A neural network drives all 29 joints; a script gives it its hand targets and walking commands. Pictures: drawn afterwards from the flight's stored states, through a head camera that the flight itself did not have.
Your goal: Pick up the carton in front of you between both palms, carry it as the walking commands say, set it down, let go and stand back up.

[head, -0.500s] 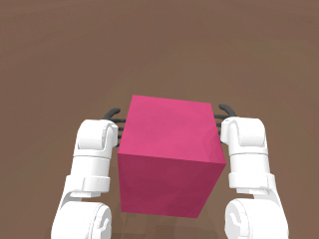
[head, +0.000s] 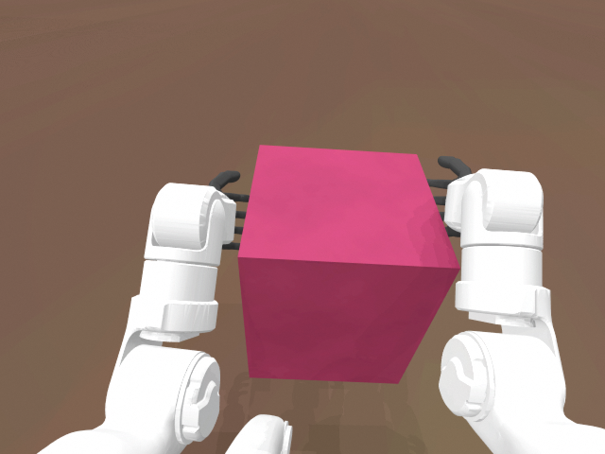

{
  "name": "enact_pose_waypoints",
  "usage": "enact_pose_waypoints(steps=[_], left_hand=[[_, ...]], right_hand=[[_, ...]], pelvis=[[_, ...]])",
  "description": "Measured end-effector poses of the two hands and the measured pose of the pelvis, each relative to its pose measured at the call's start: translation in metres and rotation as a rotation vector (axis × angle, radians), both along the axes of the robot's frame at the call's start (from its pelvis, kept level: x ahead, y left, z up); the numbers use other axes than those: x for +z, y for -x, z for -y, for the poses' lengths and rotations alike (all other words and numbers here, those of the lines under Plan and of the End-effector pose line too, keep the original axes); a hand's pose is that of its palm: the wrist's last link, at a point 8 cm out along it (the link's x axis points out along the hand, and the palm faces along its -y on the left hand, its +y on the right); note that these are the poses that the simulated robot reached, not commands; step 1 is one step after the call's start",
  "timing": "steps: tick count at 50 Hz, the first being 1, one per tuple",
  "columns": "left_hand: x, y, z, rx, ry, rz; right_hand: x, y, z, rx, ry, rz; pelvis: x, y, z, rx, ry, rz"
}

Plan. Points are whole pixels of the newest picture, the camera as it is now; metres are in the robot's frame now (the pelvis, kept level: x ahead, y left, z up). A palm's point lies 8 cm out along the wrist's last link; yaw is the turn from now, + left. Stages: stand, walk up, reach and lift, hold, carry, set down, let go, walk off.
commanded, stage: carry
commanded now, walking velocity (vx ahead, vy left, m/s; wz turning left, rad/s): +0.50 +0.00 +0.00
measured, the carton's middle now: (331, 268) +0.36 +0.01 +0.08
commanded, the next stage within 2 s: none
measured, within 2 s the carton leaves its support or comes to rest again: neither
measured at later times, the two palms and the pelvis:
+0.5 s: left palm out of the picture +0.71 +0.20 +0.32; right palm out of the picture +0.68 -0.09 +0.33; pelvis +0.30 +0.10 +0.15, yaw -1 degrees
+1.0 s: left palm out of the picture +0.96 +0.25 +0.29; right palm out of the picture +0.99 -0.04 +0.29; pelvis +0.62 +0.09 +0.18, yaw +4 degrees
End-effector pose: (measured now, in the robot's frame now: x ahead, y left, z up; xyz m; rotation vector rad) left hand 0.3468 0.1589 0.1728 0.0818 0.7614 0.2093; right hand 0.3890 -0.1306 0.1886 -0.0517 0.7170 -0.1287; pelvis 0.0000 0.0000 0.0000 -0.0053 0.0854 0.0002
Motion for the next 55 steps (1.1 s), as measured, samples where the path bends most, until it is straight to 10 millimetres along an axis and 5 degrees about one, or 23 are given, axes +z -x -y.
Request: enact_pose_waypoints(steps=[5,9,14,18,24,28,32,36,44,55], left_hand=[[0.005,-0.058,-0.027,0.036,0.000,-0.019],[0.009,-0.132,-0.038,0.018,0.027,-0.019],[0.021,-0.216,-0.034,-0.065,0.094,-0.023],[0.057,-0.264,-0.035,-0.080,0.119,0.000],[0.135,-0.346,-0.042,-0.096,0.138,0.111],[0.170,-0.397,-0.052,-0.081,0.127,0.141],[0.186,-0.443,-0.065,-0.047,0.090,0.137],[0.185,-0.479,-0.080,0.011,0.032,0.099],[0.149,-0.545,-0.095,0.068,0.033,-0.106],[0.094,-0.669,-0.103,0.065,0.072,-0.078]], right_hand=[[-0.005,-0.060,-0.026,0.009,-0.026,-0.022],[-0.011,-0.112,-0.034,-0.051,-0.039,-0.027],[0.003,-0.150,-0.029,-0.194,-0.014,-0.029],[0.042,-0.190,-0.031,-0.249,-0.037,-0.010],[0.129,-0.274,-0.039,-0.253,-0.026,0.098],[0.174,-0.338,-0.049,-0.202,0.003,0.128],[0.191,-0.403,-0.061,-0.119,0.028,0.123],[0.183,-0.465,-0.077,-0.016,0.027,0.088],[0.138,-0.546,-0.094,0.030,0.016,-0.118],[0.076,-0.649,-0.099,-0.087,-0.053,-0.102]], pelvis=[[0.010,-0.053,-0.023,-0.007,-0.052,0.018],[0.018,-0.107,-0.052,0.003,-0.078,-0.004],[0.057,-0.161,-0.082,0.016,-0.061,0.028],[0.098,-0.207,-0.094,-0.001,-0.051,0.031],[0.147,-0.281,-0.099,-0.014,-0.001,0.008],[0.159,-0.341,-0.093,0.007,0.011,-0.006],[0.153,-0.408,-0.084,0.023,0.005,0.011],[0.143,-0.467,-0.076,0.040,0.001,0.037],[0.170,-0.548,-0.075,0.064,-0.021,0.014],[0.172,-0.690,-0.115,0.052,-0.028,-0.004]])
